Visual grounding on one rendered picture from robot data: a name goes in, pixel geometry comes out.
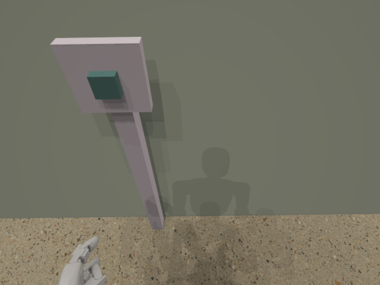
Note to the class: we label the panel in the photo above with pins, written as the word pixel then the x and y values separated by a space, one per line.
pixel 77 57

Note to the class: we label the button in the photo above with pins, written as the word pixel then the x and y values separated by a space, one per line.
pixel 105 84

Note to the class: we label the left robot hand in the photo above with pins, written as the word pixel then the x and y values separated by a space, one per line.
pixel 74 273

